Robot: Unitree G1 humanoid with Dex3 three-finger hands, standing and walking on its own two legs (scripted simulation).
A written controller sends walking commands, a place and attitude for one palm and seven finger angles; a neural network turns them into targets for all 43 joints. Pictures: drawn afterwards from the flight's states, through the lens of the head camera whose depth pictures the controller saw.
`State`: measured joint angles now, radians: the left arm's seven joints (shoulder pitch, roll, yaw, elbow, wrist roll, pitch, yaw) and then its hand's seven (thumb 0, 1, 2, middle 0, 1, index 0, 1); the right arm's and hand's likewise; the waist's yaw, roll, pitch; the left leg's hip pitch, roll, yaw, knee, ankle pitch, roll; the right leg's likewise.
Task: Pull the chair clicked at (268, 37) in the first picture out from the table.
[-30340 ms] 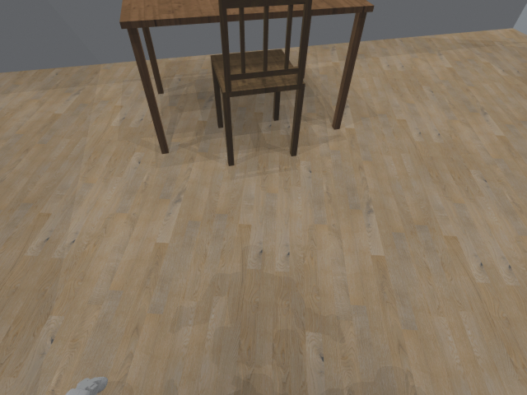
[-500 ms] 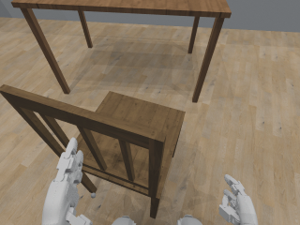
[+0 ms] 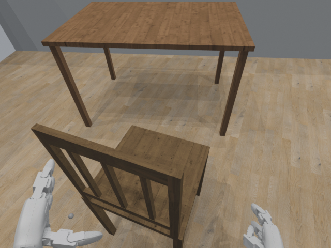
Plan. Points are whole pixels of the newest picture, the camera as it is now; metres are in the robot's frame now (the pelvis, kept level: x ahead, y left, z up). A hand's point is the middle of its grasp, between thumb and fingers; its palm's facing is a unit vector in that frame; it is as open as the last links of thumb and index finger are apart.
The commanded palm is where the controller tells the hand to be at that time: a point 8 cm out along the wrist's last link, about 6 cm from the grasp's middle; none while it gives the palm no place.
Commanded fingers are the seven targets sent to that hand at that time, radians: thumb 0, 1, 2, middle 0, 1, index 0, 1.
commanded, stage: draw the hand back to the body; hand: left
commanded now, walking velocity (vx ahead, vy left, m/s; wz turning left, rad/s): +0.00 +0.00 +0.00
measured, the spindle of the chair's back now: (116, 186) +0.30 +0.18 -0.05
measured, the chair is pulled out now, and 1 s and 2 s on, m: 0.64 0.64 0.64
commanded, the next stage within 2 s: step back with the hand held close in 0.84 s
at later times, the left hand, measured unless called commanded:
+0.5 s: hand (20, 162) +0.21 +0.27 +0.20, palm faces +0.50 -0.76 -0.43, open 8.9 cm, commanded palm +0.16 +0.30 +0.21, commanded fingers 0.00 0.90 0.90 -0.20 -0.30 -0.20 -0.30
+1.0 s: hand (22, 168) +0.20 +0.26 +0.19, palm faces +0.49 -0.78 -0.40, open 7.4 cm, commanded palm +0.15 +0.29 +0.21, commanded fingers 0.00 0.90 0.90 -0.20 -0.30 -0.20 -0.30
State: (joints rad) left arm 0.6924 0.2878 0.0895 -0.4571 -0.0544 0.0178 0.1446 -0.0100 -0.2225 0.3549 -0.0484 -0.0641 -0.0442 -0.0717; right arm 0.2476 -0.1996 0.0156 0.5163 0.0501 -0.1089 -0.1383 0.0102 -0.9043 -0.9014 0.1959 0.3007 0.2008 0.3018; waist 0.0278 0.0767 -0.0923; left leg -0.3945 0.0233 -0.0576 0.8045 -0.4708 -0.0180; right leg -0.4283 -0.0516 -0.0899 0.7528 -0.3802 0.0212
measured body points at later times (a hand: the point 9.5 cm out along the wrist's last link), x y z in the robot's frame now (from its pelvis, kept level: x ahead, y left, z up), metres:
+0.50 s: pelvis +0.01 +0.00 +0.03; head +0.00 -0.03 +0.48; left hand +0.18 +0.30 +0.22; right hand +0.20 -0.22 -0.06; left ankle -0.03 +0.13 -0.71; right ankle +0.00 -0.14 -0.71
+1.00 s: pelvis +0.00 -0.01 +0.03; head -0.02 -0.04 +0.48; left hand +0.17 +0.30 +0.21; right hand +0.19 -0.23 -0.06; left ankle -0.03 +0.13 -0.71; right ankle +0.00 -0.14 -0.71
